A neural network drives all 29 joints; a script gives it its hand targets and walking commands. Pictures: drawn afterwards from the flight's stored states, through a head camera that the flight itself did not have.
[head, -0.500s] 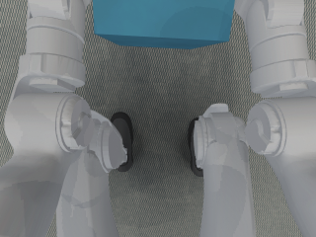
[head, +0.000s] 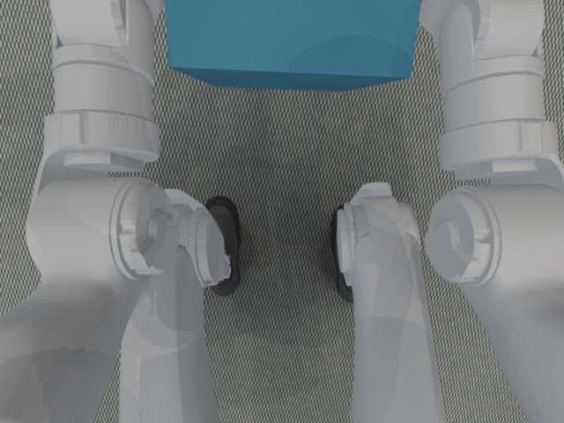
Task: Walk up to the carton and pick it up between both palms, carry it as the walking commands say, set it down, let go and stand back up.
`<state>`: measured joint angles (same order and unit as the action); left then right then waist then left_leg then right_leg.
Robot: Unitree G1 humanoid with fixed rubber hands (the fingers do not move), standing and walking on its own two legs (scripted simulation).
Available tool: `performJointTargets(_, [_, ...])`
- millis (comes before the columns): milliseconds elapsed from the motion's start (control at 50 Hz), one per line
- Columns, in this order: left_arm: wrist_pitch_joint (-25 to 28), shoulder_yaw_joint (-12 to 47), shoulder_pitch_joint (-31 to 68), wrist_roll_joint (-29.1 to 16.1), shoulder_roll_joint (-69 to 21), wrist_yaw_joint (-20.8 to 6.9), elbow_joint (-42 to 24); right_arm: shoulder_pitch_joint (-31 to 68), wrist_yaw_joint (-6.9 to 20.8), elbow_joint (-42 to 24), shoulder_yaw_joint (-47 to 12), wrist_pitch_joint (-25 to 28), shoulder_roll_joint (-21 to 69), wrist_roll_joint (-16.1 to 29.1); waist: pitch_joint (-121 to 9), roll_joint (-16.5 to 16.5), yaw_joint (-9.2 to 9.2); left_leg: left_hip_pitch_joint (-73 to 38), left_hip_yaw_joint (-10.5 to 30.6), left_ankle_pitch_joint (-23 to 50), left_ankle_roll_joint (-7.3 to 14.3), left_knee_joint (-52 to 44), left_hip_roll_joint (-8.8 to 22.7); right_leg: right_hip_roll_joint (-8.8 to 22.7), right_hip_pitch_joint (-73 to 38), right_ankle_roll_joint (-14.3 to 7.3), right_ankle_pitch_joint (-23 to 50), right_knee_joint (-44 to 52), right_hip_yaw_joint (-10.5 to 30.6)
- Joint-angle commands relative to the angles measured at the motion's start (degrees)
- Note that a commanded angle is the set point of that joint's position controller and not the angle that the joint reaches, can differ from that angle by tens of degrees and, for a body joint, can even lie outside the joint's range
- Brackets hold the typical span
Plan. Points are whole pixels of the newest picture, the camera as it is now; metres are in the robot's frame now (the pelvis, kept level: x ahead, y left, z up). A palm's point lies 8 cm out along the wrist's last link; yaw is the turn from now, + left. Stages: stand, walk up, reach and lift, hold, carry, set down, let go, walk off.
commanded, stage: reach and lift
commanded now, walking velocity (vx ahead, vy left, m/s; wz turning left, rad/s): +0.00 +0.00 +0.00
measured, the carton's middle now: out of the picture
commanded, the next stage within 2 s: none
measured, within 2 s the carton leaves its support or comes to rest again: neither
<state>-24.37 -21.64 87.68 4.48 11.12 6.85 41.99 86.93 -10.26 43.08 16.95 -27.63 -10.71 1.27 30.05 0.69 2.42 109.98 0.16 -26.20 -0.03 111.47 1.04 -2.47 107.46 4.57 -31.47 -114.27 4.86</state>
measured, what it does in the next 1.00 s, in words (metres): rises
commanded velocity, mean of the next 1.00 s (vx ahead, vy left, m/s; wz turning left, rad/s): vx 0.00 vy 0.00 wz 0.00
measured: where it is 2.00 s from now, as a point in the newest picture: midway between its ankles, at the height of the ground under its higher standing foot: (287, 266)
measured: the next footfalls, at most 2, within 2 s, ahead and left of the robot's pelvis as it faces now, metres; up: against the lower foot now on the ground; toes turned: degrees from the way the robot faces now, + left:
none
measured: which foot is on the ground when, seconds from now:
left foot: down 0.00-1.00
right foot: down 0.00-1.00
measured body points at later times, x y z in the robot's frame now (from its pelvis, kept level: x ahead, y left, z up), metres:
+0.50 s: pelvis -0.01 +0.00 +0.05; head +0.33 -0.01 +0.34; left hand +0.58 +0.12 -0.02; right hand +0.56 -0.16 -0.03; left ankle +0.16 +0.12 -0.41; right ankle +0.14 -0.14 -0.41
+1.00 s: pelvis -0.01 +0.00 +0.10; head +0.30 -0.01 +0.42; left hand +0.56 +0.13 +0.05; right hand +0.54 -0.15 +0.04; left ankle +0.16 +0.12 -0.41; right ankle +0.14 -0.14 -0.41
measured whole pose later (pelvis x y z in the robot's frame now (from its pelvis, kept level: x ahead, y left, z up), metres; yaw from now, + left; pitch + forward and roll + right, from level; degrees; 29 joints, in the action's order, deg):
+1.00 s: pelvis -0.01 +0.00 +0.10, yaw -1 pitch +17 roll +0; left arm -27.3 -23.1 77.9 7.5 7.2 5.5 36.5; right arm 78.1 -9.6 37.4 19.5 -31.3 -6.1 -1.8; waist 29.9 0.5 1.4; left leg 86.8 0.2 -22.9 0.0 92.9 0.7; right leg -2.6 84.9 4.3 -26.6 -94.6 4.9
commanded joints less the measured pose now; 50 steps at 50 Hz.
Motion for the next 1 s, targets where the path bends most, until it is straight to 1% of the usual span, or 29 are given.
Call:
performJointTargets(0, [-3.43,27.66,41.22,-9.31,-66.19,-18.44,-3.73,46.84,20.39,-15.82,-22.86,0.89,64.81,6.52,-139.33,-1.27,-0.85,-48.48,-4.46,13.79,-0.02,-11.24,-10.11,-6.78,-36.93,-2.64,14.96,16.6,-11.48])
performJointTargets(60, [-3.81,22.35,33.0,-3.49,-69.33,-18.87,3.11,42.99,21.62,-7.98,-18.75,0.56,69.55,4.4,-128.87,-1.75,-1.45,-44.52,-4.43,6.95,0.74,-14.04,-10.03,-6.71,-32.64,-2.12,7.74,18.36,-12.8])
performJointTargets(80, [-2.97,25.8,35.72,-6.18,-69.98,-19.13,-6.94,44.09,21.36,-15.68,-23.54,1.04,71.6,7.05,-141.28,-4.26,-2.34,-50.71,-4.15,11.94,0.94,-14.26,-10.42,-7.59,-41.15,-1.39,12.25,19.67,-11.76])
performJointTargets(120, [-4.17,26.75,33.83,-7.05,-68.57,-19.12,-1.56,45.94,21.43,-18.81,-24.02,0.51,67.01,7.48,-138.46,0.34,-1.36,-48.96,-4.98,11.2,0.05,-13.35,-10.26,-7.24,-37.92,-1.47,12.76,19.02,-11.22])
performJointTargets(160, [-4.1,29.06,38.89,-9.68,-69.9,-19.3,-6.78,42.27,20.92,-17.22,-23.36,-0.16,67.52,5.37,-146.5,-1.77,2.0,-54.85,-3.82,13.26,-0.14,-14.49,-10.61,-7.75,-43.28,-2.64,14.89,20.09,-11.83])
performJointTargets(200, [-4.46,28.72,34.73,-8.04,-70.78,-18.14,-4.44,45.15,21.31,-19.39,-23.92,0.65,68.49,8.36,-145.55,0.56,-1.23,-58.96,-2.78,17.74,-0.05,-16.24,-10.63,-7.93,-38.54,-1.48,16.67,19.41,-12.93])
performJointTargets(240, [-4.15,29.82,36.47,-9.95,-72.75,-18.01,-6.54,45.91,21.28,-20.25,-26.8,0.49,70.36,8.07,-150.11,-3.38,-0.02,-58.26,-3.11,16.65,0.35,-15.64,-10.94,-7.77,-45.74,-1.77,17.11,20.43,-12.39])
performJointTargets(260, [-4.39,28.21,32.53,-8.92,-70.22,-18.54,-4.13,48.92,21.17,-23.82,-27.82,0.74,66.9,9.23,-148.23,-3.28,-2.91,-56.4,-3.76,16.66,0.7,-15.43,-11.08,-7.76,-44.83,-1.37,16.49,19.83,-11.85])
performJointTargets(280, [-3.84,32.1,34.86,-9.51,-70.65,-18.11,-9.61,44.54,20.8,-24.64,-28.43,0.66,70.56,9.27,-153.47,-3.92,-0.68,-57.78,-3.64,18.83,0.44,-15.84,-10.88,-8.0,-49.93,-1.39,20.38,21.24,-10.76])
performJointTargets(340, [-4.54,28.18,30.3,-6.04,-70.43,-18.6,-1.76,40.39,21.91,-14.03,-22.31,0.04,68.57,5.24,-133.98,-2.1,-1.26,-51.13,-2.17,10.02,0.21,-18.85,-10.82,-7.98,-38.08,-1.9,11.19,21.98,-11.98])
performJointTargets(360, [-4.63,28.99,28.98,-7.2,-72.29,-18.27,-4.27,42.69,21.96,-19.65,-26.2,-0.02,71.48,8.29,-141.8,-2.38,-3.29,-57.16,-3.43,12.74,0.11,-19.55,-10.96,-8.34,-44.03,-1.85,13.13,23.33,-11.19])
performJointTargets(400, [-4.42,28.61,35.31,-6.99,-69.3,-19.23,-6.07,38.28,21.71,-14.21,-22.99,-0.42,70.71,5.94,-140.69,-0.51,-0.98,-53.07,-3.63,9.33,-0.2,-19.84,-10.35,-7.86,-45.1,-1.89,11.73,23.28,-10.5])
performJointTargets(440, [-4.4,29.46,32.3,-7.41,-70.53,-19.12,-5.98,42.55,21.47,-19.01,-26.93,-0.33,74.03,8.41,-147.32,-3.07,-3.45,-59.89,-3.31,13.37,0.76,-20.62,-10.67,-7.97,-49.94,-1.34,15.0,24.29,-10.93])
performJointTargets(460, [-3.38,31.82,38.2,-10.84,-70.39,-18.88,-13.05,41.71,20.52,-23.59,-29.68,-0.17,74.25,9.2,-153.46,-4.79,-1.68,-59.1,-3.91,17.87,0.91,-18.85,-10.94,-8.13,-55.75,-1.16,19.13,24.82,-9.69])
performJointTargets(500, [-4.54,33.03,33.15,-10.55,-72.94,-18.99,-9.49,43.22,20.43,-24.56,-28.36,-0.38,70.04,8.17,-150.68,-3.99,-0.19,-61.71,-1.83,16.33,0.77,-21.38,-10.74,-8.1,-52.28,-1.33,17.74,25.24,-10.51])
performJointTargets(580, [-4.47,28.01,29.09,-5.94,-72.1,-19.02,-3.27,35.73,22.05,-13.38,-23.57,-0.68,72.68,5.49,-136.53,-0.97,-1.74,-58.95,-3.23,11.49,-0.48,-23.22,-10.48,-8.09,-44.96,-2.28,11.9,27.66,-11.02])
performJointTargets(600, [-4.26,29.89,31.33,-8.38,-73.76,-18.77,-6.21,41.11,21.3,-22.32,-26.87,0.64,70.43,7.24,-144.0,-1.96,-2.5,-62.02,-2.44,13.49,-0.01,-23.39,-10.46,-8.18,-49.08,-2.29,14.01,26.99,-9.76])
performJointTargets(620, [-4.61,31.98,31.78,-8.9,-73.66,-18.88,-4.1,42.13,21.52,-20.99,-25.97,0.9,68.27,7.12,-145.6,-0.31,0.41,-63.82,-1.33,11.25,-0.19,-23.97,-10.12,-8.05,-47.59,-2.61,12.3,27.57,-10.95])
performJointTargets(680, [-4.14,29.74,31.79,-7.81,-71.76,-18.35,-7.03,39.98,21.63,-18.27,-26.31,-0.32,72.01,6.74,-142.22,-1.79,-2.45,-64.44,-2.16,11.45,0.44,-24.93,-10.33,-7.86,-47.44,-2.11,11.31,28.58,-10.74])
performJointTargets(700, [-4.31,28.45,29.69,-6.65,-72.43,-18.63,-5.38,40.9,21.32,-20.26,-27.12,0.0,73.28,7.57,-141.45,-1.53,-5.73,-61.82,-2.86,11.86,0.44,-24.8,-10.45,-7.34,-49.65,-1.96,11.07,29.77,-8.91])
performJointTargets(720, [-4.62,29.23,28.0,-6.91,-72.44,-18.92,-3.58,38.04,21.33,-17.88,-25.81,-0.24,71.11,5.12,-138.04,-4.15,-0.43,-61.77,-1.21,10.2,0.25,-25.93,-10.36,-8.04,-48.98,-2.22,11.27,29.31,-10.51])
performJointTargets(740, [-4.06,30.02,27.07,-6.61,-73.02,-19.05,-4.39,36.98,21.58,-15.31,-25.83,0.21,73.66,5.25,-139.87,-2.59,-3.06,-62.17,-2.54,12.29,-0.39,-26.05,-10.82,-7.83,-50.03,-2.91,11.95,30.78,-9.31])
performJointTargets(760, [-3.6,31.67,31.2,-8.56,-73.85,-18.96,-7.68,38.03,21.11,-18.28,-26.12,0.14,74.59,5.91,-144.06,-2.62,-0.68,-63.89,-1.59,11.29,0.22,-27.03,-10.99,-8.33,-53.2,-1.91,12.94,30.3,-10.12])
performJointTargets(780, [-4.56,26.52,28.3,-5.33,-72.15,-19.24,-1.86,40.73,21.53,-17.39,-24.68,-0.03,71.31,6.05,-136.79,-2.31,-4.32,-58.38,-3.04,7.17,-0.16,-27.38,-11.19,-7.58,-51.19,-1.87,8.25,31.29,-9.46])
performJointTargets(840, [-4.61,32.42,28.99,-9.02,-74.67,-18.42,-9.58,40.69,21.29,-23.67,-30.86,-0.5,74.88,9.1,-150.54,-3.76,-4.18,-71.71,-0.97,14.88,0.19,-28.67,-10.57,-8.23,-57.25,-1.34,15.62,31.19,-10.48])
performJointTargets(880, [-4.92,28.77,25.59,-5.11,-73.16,-19.26,-1.79,37.02,21.72,-14.09,-24.48,-0.26,72.4,5.44,-133.27,-1.48,-3.27,-63.21,-1.01,7.57,0.23,-31.32,-10.37,-7.89,-48.22,-2.06,8.9,32.85,-9.16])
performJointTargets(900, [-4.25,30.17,24.92,-6.17,-75.45,-19.31,-5.3,38.74,22.03,-19.78,-27.37,0.17,74.59,7.59,-137.53,-1.84,-3.09,-66.4,-0.26,7.96,0.68,-31.69,-10.18,-8.03,-52.72,-1.16,10.16,33.45,-9.42])
performJointTargets(920, [-3.95,32.96,29.04,-9.07,-75.33,-19.66,-10.17,37.39,22.24,-21.19,-28.64,-0.28,74.74,7.1,-143.67,-2.6,-0.29,-67.94,-0.54,8.53,0.46,-30.75,-10.64,-8.13,-57.14,-1.56,10.45,33.98,-9.59])
performJointTargets(980, [-4.39,35.01,29.64,-9.51,-73.79,-20.21,-10.06,38.21,21.36,-21.8,-30.01,-0.26,76.34,8.11,-145.96,-1.53,-2.34,-68.09,-1.65,11.56,0.28,-30.49,-10.5,-7.75,-59.81,-1.45,14.44,34.15,-8.18])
